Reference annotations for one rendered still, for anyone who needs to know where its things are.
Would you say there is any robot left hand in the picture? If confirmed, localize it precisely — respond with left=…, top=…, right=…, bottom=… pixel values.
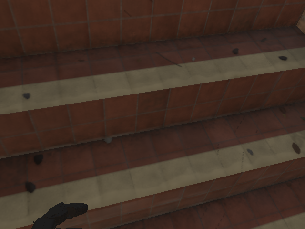
left=31, top=202, right=88, bottom=229

